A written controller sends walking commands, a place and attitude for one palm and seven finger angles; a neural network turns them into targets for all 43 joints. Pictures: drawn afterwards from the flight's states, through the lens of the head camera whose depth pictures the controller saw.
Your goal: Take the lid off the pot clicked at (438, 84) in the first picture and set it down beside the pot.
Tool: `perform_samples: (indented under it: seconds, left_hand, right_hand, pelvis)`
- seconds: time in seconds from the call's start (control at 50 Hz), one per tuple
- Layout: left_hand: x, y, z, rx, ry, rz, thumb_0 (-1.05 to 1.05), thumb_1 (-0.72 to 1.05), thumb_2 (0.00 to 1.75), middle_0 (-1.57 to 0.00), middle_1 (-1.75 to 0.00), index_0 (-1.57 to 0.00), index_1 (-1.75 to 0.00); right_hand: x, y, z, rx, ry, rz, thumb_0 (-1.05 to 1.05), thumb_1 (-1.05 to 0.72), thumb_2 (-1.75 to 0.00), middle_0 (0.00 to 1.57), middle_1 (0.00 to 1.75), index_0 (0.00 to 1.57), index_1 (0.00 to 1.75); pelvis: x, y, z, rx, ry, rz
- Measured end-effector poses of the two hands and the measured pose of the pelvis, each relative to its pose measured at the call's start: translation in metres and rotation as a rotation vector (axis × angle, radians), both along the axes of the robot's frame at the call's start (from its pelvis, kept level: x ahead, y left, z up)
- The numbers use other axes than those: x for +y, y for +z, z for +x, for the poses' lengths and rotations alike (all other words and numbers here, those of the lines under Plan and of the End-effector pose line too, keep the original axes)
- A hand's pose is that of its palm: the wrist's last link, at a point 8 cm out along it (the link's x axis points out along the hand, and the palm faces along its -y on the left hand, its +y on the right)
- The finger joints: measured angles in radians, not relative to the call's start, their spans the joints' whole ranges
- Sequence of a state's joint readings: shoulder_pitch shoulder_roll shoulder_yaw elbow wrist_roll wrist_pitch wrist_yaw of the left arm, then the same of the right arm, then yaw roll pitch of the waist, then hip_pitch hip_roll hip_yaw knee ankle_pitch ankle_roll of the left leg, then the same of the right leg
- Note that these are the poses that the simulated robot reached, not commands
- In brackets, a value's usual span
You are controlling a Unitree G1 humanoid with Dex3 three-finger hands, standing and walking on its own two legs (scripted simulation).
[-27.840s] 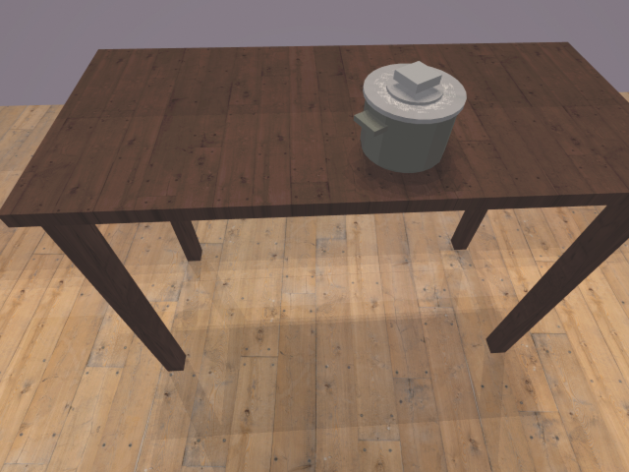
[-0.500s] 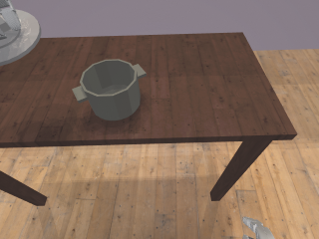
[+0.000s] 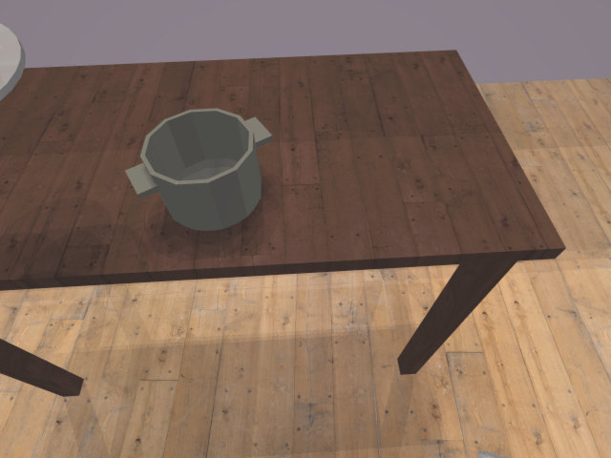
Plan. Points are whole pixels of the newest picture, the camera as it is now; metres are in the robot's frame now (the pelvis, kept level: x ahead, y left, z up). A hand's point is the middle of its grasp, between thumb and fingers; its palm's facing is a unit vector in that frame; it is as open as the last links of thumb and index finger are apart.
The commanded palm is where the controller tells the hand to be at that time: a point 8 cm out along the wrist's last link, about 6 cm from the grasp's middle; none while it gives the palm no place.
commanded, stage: lower the lid onto the table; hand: left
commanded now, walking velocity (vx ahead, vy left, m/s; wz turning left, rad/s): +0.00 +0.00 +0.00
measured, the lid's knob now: out of the picture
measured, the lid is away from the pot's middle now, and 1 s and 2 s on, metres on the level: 0.23 0.24 0.23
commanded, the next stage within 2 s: none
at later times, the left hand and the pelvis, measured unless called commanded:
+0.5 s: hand out of the picture +0.45 +0.36 +0.27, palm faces -0.21 -0.19 -0.96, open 5.9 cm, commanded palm +0.44 +0.36 +0.35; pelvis +0.00 +0.00 +0.00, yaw +0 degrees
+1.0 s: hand out of the picture +0.44 +0.36 +0.24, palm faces -0.26 -0.23 -0.94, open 5.9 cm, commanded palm +0.45 +0.37 +0.32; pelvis +0.00 +0.00 +0.00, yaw +0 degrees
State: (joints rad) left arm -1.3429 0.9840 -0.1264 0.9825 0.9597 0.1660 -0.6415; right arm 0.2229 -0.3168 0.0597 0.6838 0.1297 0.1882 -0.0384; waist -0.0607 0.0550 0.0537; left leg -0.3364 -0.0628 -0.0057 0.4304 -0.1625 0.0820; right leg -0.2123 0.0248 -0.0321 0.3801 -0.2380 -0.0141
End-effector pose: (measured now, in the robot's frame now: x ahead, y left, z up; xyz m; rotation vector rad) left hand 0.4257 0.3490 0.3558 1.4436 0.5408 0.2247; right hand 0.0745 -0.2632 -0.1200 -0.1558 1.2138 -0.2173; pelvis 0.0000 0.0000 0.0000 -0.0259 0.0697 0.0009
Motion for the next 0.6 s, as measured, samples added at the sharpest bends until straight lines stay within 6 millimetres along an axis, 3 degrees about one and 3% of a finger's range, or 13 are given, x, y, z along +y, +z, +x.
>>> perform_samples:
  seconds: [0.6]
  left_hand:
    - [0.005, -0.029, 0.015, 0.025, 0.024, -0.049, 0.03, 0.2, 0.93, -0.48, -0.85, -0.94, -1.07]
  right_hand:
    - [0.001, 0.004, -0.001, -0.018, 0.006, -0.013, 0.0, -0.91, -0.9, 0.2, 0.29, 0.2, 0.3]
  pelvis:
    - [0.004, -0.002, 0.004, 0.024, 0.005, -0.003]
